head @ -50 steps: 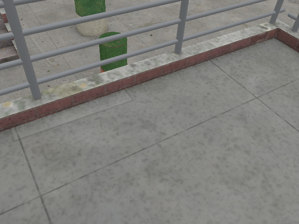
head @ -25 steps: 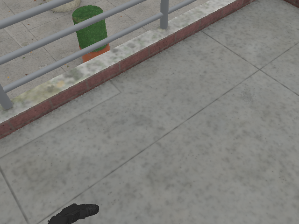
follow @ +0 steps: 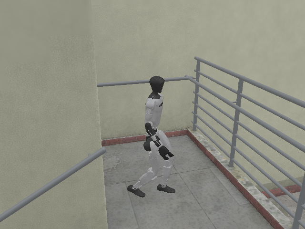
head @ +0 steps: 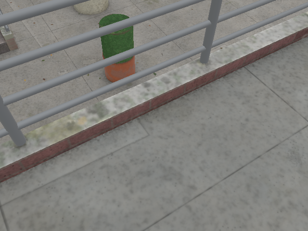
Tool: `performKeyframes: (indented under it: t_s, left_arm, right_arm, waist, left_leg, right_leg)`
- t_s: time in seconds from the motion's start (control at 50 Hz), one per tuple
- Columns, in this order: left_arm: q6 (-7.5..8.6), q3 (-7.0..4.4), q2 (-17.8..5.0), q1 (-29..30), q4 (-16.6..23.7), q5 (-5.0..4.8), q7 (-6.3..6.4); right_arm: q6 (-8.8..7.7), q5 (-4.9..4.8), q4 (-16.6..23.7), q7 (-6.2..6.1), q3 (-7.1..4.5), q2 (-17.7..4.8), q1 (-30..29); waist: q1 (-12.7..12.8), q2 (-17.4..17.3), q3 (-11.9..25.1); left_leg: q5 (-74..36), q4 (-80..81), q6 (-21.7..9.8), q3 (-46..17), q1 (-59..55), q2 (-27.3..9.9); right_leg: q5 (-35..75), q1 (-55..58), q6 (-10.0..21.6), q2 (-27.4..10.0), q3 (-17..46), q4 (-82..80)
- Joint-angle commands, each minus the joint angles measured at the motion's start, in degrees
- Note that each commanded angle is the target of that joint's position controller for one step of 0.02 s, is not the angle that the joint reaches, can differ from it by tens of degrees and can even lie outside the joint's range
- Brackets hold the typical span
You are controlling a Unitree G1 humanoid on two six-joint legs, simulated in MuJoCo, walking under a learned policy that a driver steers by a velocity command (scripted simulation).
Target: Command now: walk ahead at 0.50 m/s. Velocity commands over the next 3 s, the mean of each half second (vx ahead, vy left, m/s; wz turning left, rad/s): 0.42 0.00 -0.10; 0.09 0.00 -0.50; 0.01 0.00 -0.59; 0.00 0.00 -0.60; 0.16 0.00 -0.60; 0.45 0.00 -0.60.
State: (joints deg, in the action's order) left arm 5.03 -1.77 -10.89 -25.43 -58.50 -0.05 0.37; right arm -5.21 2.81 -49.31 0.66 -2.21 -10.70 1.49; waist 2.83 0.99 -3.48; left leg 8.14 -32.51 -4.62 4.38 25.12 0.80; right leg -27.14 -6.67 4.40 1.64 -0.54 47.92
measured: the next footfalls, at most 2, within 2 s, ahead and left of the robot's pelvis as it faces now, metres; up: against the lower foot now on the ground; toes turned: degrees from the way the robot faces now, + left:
right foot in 0.46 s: +0.40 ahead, -0.08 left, +0.00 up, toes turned -7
left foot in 1.06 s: +0.38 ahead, +0.09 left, +0.00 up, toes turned -28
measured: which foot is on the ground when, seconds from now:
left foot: down 0.00-0.46, up 0.48-1.00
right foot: up 0.00-0.44, down 0.46-1.00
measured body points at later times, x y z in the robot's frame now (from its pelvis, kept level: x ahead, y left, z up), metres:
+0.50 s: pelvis +0.24 -0.01 +0.00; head +0.28 -0.02 +0.44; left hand +0.42 +0.21 -0.12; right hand +0.19 -0.25 -0.16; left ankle +0.10 +0.08 -0.70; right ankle +0.36 -0.08 -0.73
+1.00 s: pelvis +0.30 +0.00 +0.01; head +0.33 -0.01 +0.46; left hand +0.44 +0.25 -0.12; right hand +0.35 -0.28 -0.11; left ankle +0.35 +0.13 -0.69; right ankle +0.36 -0.08 -0.72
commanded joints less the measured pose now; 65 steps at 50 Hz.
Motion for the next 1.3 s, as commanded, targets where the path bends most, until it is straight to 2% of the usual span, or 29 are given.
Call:
performKeyframes:
  t_s: [0.02,0.04,0.08,0.18,0.3,0.36,0.42,0.44,0.46,0.48,0.5,0.52,0.56,0.58,0.6,0.64,0.7,0.8,0.96,1.04,1.06,1.08,1.1,1.12,1.14,1.16,1.22,1.24,1.3]
  left_arm:
    - [0.65,-1.94,-7.7,1.3,5.1,0.33,-0.32]
    - [0.69,-1.52,-5.3,2.2,5.1,0.42,-0.47]
    - [-0.83,-1.45,-3.7,1.3,4.5,1.60,-0.86]
    - [-2.77,-1.53,-3.3,8.6,6.9,2.83,-2.02]
    - [-2.16,-0.59,-2.6,22.9,11.1,1.10,-2.38]
    - [-1.67,-0.01,-1.6,23.4,10.4,0.95,-1.65]
    - [-0.71,-1.39,-5.6,14.8,7.9,1.17,-1.27]
    - [-0.23,-1.98,-6.8,9.6,6.6,1.15,-0.85]
    - [0.38,-2.56,-7.7,5.2,5.3,2.13,-0.43]
    - [0.80,-3.63,-11.9,0.3,5.2,2.85,-0.02]
    - [0.08,-4.18,-15.0,2.0,6.7,1.81,-0.50]
    - [-1.32,-4.35,-13.3,2.8,7.6,-0.90,-0.83]
    - [-2.60,-3.05,-8.7,11.0,9.1,-0.68,-0.67]
    - [-2.96,-2.75,-7.7,11.3,9.1,-0.61,-0.42]
    - [-3.38,-2.39,-6.8,11.1,9.1,-0.35,0.12]
    - [-3.67,-2.58,-8.1,10.7,9.3,0.81,0.01]
    - [-3.85,-3.38,-10.6,8.7,9.3,0.79,-0.22]
    - [-5.07,-3.92,-11.0,7.7,10.7,1.05,0.34]
    - [-6.26,-4.88,-12.0,7.7,12.2,1.63,-0.02]
    - [-6.81,-4.89,-11.7,13.6,14.1,1.31,-0.39]
    - [-6.77,-4.60,-10.5,13.5,14.5,0.65,-0.33]
    - [-6.71,-3.71,-6.4,8.6,14.2,0.00,-0.02]
    - [-6.69,-4.65,-9.2,10.3,14.6,0.73,0.90]
    - [-6.75,-5.48,-13.3,12.1,14.3,2.63,0.72]
    - [-6.99,-5.65,-12.7,10.6,13.4,2.58,0.15]
    - [-7.54,-5.51,-11.8,9.1,12.9,2.43,-0.34]
    - [-8.64,-5.21,-11.5,10.2,13.3,1.86,-2.04]
    - [-8.52,-5.16,-11.6,10.7,13.6,0.74,-2.45]
    - [-8.77,-4.28,-10.8,15.2,15.4,0.68,-2.62]
  right_arm:
    - [0.53,-1.17,-2.7,0.10,-2.79,-9.6,16.4]
    - [0.28,-1.13,-2.8,0.43,-2.25,-7.5,14.0]
    - [-0.31,-1.53,-4.0,-0.02,-1.48,-4.6,13.4]
    - [-1.21,-2.95,-7.0,-0.88,-1.25,-5.4,19.5]
    - [-1.29,-1.73,-8.3,-0.36,-1.44,-6.8,22.5]
    - [-0.89,-0.92,-9.7,-0.68,-1.07,-5.4,24.7]
    - [-0.21,-0.77,-8.9,-1.92,-1.68,-7.7,21.5]
    - [-0.28,-1.84,-8.9,-2.75,-1.94,-8.3,21.2]
    - [-0.45,-2.78,-9.2,-3.22,-1.78,-7.8,22.0]
    - [-0.46,-2.88,-7.2,-3.61,-1.67,-7.2,23.5]
    - [0.24,-4.86,-6.9,-3.44,-0.63,-0.9,32.2]
    - [1.07,-2.05,-6.9,-3.15,-1.37,-4.8,29.1]
    - [1.70,-1.12,-4.2,-2.40,-2.11,-6.2,19.1]
    - [2.35,-0.68,-3.5,-2.30,-2.35,-6.3,17.6]
    - [3.33,-0.33,-3.3,-2.56,-2.39,-5.7,18.3]
    - [4.48,-0.74,-3.0,-2.79,-1.93,-3.2,18.8]
    - [5.42,-0.81,-1.2,-2.82,-2.13,-3.7,15.5]
    - [7.43,-1.19,1.4,-3.21,-2.19,-5.0,9.3]
    - [6.28,-2.76,4.5,-3.85,-1.82,-5.8,7.5]
    - [4.88,-3.68,3.6,-4.19,-1.52,-6.7,15.0]
    - [4.50,-3.37,3.5,-4.51,-1.98,-8.5,16.3]
    - [4.59,-2.63,5.4,-5.02,-2.82,-13.1,13.2]
    - [4.44,-0.98,8.4,-4.59,-3.03,-16.3,6.5]
    - [4.34,-0.94,8.1,-4.15,-2.44,-12.3,6.8]
    - [4.12,-1.57,8.6,-3.79,-1.52,-9.3,4.6]
    - [4.05,-1.71,9.1,-3.43,-1.27,-8.7,3.7]
    - [4.40,-1.39,9.7,-3.04,-1.23,-9.3,7.0]
    - [4.63,-0.80,9.3,-2.96,-1.66,-10.6,8.2]
    - [5.23,-0.75,8.5,-3.16,-2.16,-11.9,12.7]
  waist:
    - [-6.3,-4.4,8.4]
    - [-4.7,-3.8,5.1]
    - [-1.9,-5.2,3.6]
    - [-1.5,-3.8,1.2]
    - [-4.2,-4.5,-1.9]
    - [-5.4,-6.8,-1.2]
    - [-1.1,-8.2,1.8]
    - [1.1,-6.5,4.5]
    - [3.5,-3.4,6.7]
    - [4.0,3.5,12.5]
    - [-1.5,14.0,20.2]
    - [0.0,5.3,22.7]
    - [-2.2,-0.4,8.5]
    - [-2.9,0.1,5.9]
    - [-3.8,0.7,5.9]
    - [-4.5,0.7,7.0]
    - [-3.6,2.5,7.1]
    - [-1.6,4.7,5.5]
    - [-0.4,5.8,5.1]
    - [-4.4,5.2,6.0]
    - [-4.8,2.5,5.3]
    - [-1.4,-8.7,6.3]
    - [-1.5,-14.1,2.6]
    - [-1.0,-6.8,2.2]
    - [0.9,-4.1,2.9]
    - [1.6,-4.6,3.5]
    - [-0.8,-8.2,4.0]
    - [-1.3,-8.9,4.3]
    - [-4.7,-10.0,4.1]
  left_leg:
    - [5.7,17.0,-9.6,-31.4,-32.7,-20.6]
    - [-3.3,18.1,-8.0,-25.0,-26.4,-17.9]
    - [-10.0,20.2,-5.8,-16.8,-19.5,-13.9]
    - [-12.3,24.7,-7.1,-13.3,-20.8,-13.1]
    - [-24.8,25.6,-5.2,-6.1,-21.7,-10.1]
    - [-38.7,21.1,-2.3,-0.5,-23.4,-9.3]
    - [-45.2,11.3,-1.7,0.5,-25.6,-9.8]
    - [-43.7,3.7,-1.8,0.8,-26.3,-9.9]
    - [-37.4,-7.4,-1.1,2.0,-24.7,-8.5]
    - [-16.6,-25.1,0.3,3.8,-15.4,-5.5]
    - [29.8,-44.1,1.6,1.1,1.6,4.2]
    - [26.0,-46.2,1.3,-5.5,4.6,1.3]
    - [18.4,-40.8,2.0,-6.3,6.8,-2.5]
    - [17.1,-37.5,2.5,-6.5,5.5,-3.4]
    - [15.9,-35.5,2.9,-6.1,2.6,-3.5]
    - [14.7,-32.8,3.6,-5.5,0.9,-2.6]
    - [12.0,-28.5,4.9,-6.1,3.4,-2.7]
    - [11.0,-23.0,7.8,-7.2,5.5,-1.6]
    - [16.8,-11.9,6.2,-8.8,0.7,1.9]
    - [11.0,8.4,3.4,-7.9,-15.2,3.4]
    - [8.8,18.0,2.4,-10.3,-21.6,-0.1]
    - [16.0,23.4,-0.6,-23.8,-25.5,-14.1]
    - [8.2,25.2,-7.2,-35.3,-18.3,-24.6]
    - [-3.8,21.4,-9.5,-29.3,-14.5,-23.3]
    - [-11.6,18.9,-7.9,-21.9,-13.4,-18.6]
    - [-16.2,17.5,-6.2,-16.2,-14.4,-15.3]
    - [-26.2,14.4,-6.1,-9.2,-19.0,-12.6]
    - [-28.5,13.3,-6.2,-8.1,-20.6,-12.1]
    - [-31.5,11.6,-6.5,-7.2,-26.2,-13.2]
  right_leg:
    - [5.4,-32.0,2.2,-2.6,3.8,24.8]
    - [8.3,-29.7,1.8,-4.3,3.9,22.0]
    - [9.9,-24.1,0.7,-6.0,3.5,18.0]
    - [16.4,-31.0,-1.8,-7.7,0.9,12.6]
    - [27.2,-29.5,-1.8,-5.8,-3.0,-6.0]
    - [28.8,-22.4,-0.6,-2.8,-5.4,-13.0]
    - [24.6,-14.1,1.7,0.1,-4.2,-15.1]
    - [25.7,-9.5,2.9,1.0,-4.2,-18.3]
    - [31.5,-4.0,4.5,0.6,-3.5,-23.4]
    - [53.9,6.7,7.5,-10.8,7.9,-20.0]
    - [80.5,21.4,19.3,-26.3,27.2,-18.4]
    - [65.0,17.9,19.7,-23.9,29.2,-23.7]
    - [44.4,2.5,15.5,-17.7,21.5,-30.2]
    - [43.7,-1.9,13.8,-15.8,18.9,-31.7]
    - [42.3,-5.8,12.6,-14.0,17.4,-33.0]
    - [40.4,-8.3,11.4,-11.9,15.7,-33.1]
    - [31.6,-8.3,10.3,-10.6,16.6,-33.9]
    - [11.5,-8.3,8.9,-8.6,22.1,-35.3]
    - [14.5,-4.8,8.9,-9.0,30.9,-33.1]
    - [14.2,-10.4,5.2,-5.9,32.1,-31.2]
    - [5.5,-15.4,1.6,-2.0,29.2,-28.6]
    - [-4.3,-20.7,-1.9,4.3,19.7,-14.7]
    - [-6.0,-29.7,-3.2,10.5,7.6,-2.2]
    - [-3.0,-25.7,-3.8,4.9,8.5,7.7]
    - [0.4,-23.4,-3.6,5.2,8.2,12.5]
    - [2.8,-23.2,-4.1,5.2,7.3,16.6]
    - [4.4,-26.5,-6.5,4.3,4.5,22.4]
    - [4.5,-26.6,-7.2,3.6,4.2,21.3]
    - [3.1,-27.6,-9.0,2.3,2.3,13.1]
Over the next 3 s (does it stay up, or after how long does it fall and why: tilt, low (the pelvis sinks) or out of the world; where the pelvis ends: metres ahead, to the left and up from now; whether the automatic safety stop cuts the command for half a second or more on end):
stays up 0.28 -0.28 0.02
